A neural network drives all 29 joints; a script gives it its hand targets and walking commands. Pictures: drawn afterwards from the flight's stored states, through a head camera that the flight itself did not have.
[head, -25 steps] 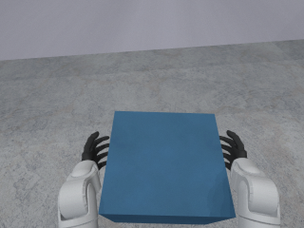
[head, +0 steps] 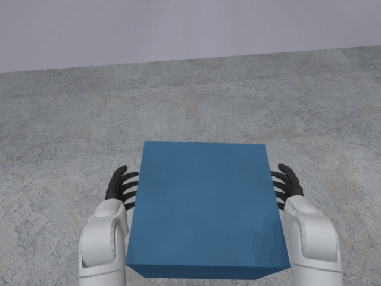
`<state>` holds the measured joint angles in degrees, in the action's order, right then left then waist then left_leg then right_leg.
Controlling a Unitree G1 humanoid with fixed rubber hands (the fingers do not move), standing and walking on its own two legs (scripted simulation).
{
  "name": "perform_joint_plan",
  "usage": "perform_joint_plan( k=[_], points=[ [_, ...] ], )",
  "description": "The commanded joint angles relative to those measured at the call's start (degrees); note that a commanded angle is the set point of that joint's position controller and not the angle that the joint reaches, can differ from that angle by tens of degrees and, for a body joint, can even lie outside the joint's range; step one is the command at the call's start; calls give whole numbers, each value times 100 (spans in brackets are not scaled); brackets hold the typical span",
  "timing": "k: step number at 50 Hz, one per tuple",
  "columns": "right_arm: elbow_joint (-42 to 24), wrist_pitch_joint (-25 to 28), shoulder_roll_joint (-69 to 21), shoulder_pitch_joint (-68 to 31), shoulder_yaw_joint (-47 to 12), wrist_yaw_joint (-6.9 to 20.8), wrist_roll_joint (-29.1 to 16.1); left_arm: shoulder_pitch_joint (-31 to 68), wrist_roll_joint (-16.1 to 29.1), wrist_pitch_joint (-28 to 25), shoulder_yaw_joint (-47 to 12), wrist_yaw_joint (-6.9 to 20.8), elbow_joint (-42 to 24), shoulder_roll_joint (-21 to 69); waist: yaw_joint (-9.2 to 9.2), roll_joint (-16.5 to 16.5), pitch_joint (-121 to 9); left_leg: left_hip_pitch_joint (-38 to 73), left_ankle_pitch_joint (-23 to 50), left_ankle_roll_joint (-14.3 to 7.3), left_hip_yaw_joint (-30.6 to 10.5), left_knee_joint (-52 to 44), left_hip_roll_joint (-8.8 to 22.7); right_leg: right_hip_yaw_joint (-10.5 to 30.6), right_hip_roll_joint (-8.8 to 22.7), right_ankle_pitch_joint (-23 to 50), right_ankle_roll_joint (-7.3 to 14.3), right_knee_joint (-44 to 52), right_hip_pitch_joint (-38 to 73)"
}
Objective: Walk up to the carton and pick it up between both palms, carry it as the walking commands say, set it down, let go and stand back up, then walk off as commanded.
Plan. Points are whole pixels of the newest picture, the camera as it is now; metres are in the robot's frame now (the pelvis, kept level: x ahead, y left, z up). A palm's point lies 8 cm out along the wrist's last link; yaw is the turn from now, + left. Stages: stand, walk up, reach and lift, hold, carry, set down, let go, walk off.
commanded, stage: hold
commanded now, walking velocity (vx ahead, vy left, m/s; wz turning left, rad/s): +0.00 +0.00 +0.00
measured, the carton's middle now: (202, 213) +0.28 +0.00 -0.01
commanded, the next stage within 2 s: set down in 0.86 s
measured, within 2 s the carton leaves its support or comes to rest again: neither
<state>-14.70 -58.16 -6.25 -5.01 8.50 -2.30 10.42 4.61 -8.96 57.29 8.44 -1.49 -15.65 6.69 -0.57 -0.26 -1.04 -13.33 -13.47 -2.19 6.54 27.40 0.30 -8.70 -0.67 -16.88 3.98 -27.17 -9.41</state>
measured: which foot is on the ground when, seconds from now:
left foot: down 0.00-1.00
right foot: down 0.00-1.00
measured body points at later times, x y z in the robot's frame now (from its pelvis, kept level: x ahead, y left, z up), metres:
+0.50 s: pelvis -0.02 +0.02 +0.01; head -0.09 +0.03 +0.45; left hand +0.28 +0.18 +0.05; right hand +0.27 -0.16 +0.07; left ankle +0.02 +0.12 -0.74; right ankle -0.02 -0.07 -0.74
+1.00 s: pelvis +0.00 +0.02 +0.01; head -0.05 +0.02 +0.46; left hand +0.30 +0.18 +0.04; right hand +0.29 -0.16 +0.05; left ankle +0.02 +0.13 -0.74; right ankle -0.02 -0.07 -0.74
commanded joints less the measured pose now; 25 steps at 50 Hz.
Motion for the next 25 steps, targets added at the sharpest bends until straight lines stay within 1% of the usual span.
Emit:
perform_joint_plan(
  k=[1, 2, 3, 4, 5, 6, 7, 8, 9, 10, 12, 14, 16, 18, 21, 25],
  points=[
    [1478, 1359, -1080, -1120, -1867, 520, -693, 818, 620, -1144, -1590, 419, 1256, 874, 81, 127, 371, 1000, 747, -206, -1322, -610, -176, 1789, 128, 712, 5, 974, 9],
    [927, 1680, -1683, -773, -2418, 512, -968, 495, 833, -1424, -2096, 407, 739, 1440, 11, 238, -285, 1327, 1884, -141, -1368, -602, -116, 1857, 146, 2011, -46, 847, 345],
    [570, 1905, -2274, -719, -2887, 491, -1182, 479, 1019, -1650, -2474, 473, 554, 1942, -84, 113, -1047, 1297, 2731, -69, -1412, -651, -165, 1979, 195, 3529, -101, 706, 1153],
    [87, 2115, -2634, -922, -3267, 503, -1392, 737, 1151, -1883, -2700, 530, 112, 2168, -178, -12, -1793, 1096, 3230, -38, -1470, -706, -226, 2063, 207, 4791, -186, 494, 1795],
    [-171, 2263, -2801, -1352, -3602, 557, -1576, 1093, 1202, -2031, -2704, 533, -219, 2235, -473, -184, -2394, 1122, 3330, -52, -1505, -743, -289, 2069, 206, 5071, -249, 392, 2032],
    [-317, 2360, -2903, -1659, -3762, 585, -1664, 1497, 1289, -2118, -2766, 612, -407, 2203, -613, -194, -2544, 961, 3200, -53, -1498, -795, -292, 2021, 170, 5086, -315, 350, 2083],
    [-198, 2375, -2887, -1855, -3702, 593, -1622, 1842, 1362, -2140, -2807, 697, -349, 2111, -588, -119, -2448, 885, 2905, -29, -1467, -842, -307, 1941, 126, 4797, -345, 396, 2024],
    [78, 2334, -2802, -1657, -3595, 602, -1492, 1753, 1319, -2094, -2809, 726, -170, 2069, -515, 24, -2098, 861, 2608, -9, -1426, -948, -294, 1866, 58, 4261, -313, 500, 1871],
    [473, 2258, -2728, -1417, -3449, 610, -1352, 1633, 1240, -2016, -2721, 761, 170, 2013, -476, 123, -1688, 818, 2268, 5, -1396, -1038, -281, 1810, 11, 3722, -282, 629, 1713],
    [820, 2170, -2725, -1281, -3345, 634, -1259, 1556, 1169, -1937, -2618, 802, 472, 1985, -475, 108, -1331, 818, 1956, 7, -1359, -1128, -264, 1739, -28, 3225, -272, 766, 1598],
    [1378, 2060, -2816, -1543, -3152, 708, -1103, 1639, 1033, -1821, -2359, 900, 1123, 2066, -519, -40, -888, 829, 1334, -6, -1296, -1176, -267, 1701, -31, 2267, -277, 998, 1335],
    [1846, 2016, -3037, -1908, -2955, 828, -1022, 2007, 998, -1738, -2284, 990, 1583, 2465, -441, -94, -582, 906, 972, -23, -1277, -1101, -250, 1699, -57, 1336, -175, 1088, 903],
    [2261, 2011, -3431, -2421, -2820, 1008, -973, 2593, 1022, -1680, -2334, 1125, 1968, 3042, -363, -88, -476, 973, 608, -3, -1276, -992, -228, 1727, -50, 704, -83, 1092, 564],
    [2607, 2023, -3978, -2950, -2800, 1227, -948, 3171, 1052, -1674, -2436, 1285, 2228, 3641, -342, 35, -553, 955, 352, 28, -1277, -976, -185, 1709, -67, 455, -83, 1040, 469],
    [3033, 2006, -4599, -3541, -2675, 1565, -869, 3872, 992, -1668, -2405, 1479, 2503, 4263, -374, 249, -653, 711, 48, 61, -1250, -1146, -119, 1639, -151, 394, -178, 967, 615],
    [3721, 1976, -4756, -4029, -2232, 1891, -681, 4397, 776, -1594, -2062, 1601, 3026, 4569, -442, 289, -478, 616, -467, 86, -1189, -1315, -97, 1615, -200, 39, -177, 1019, 545]
  ],
)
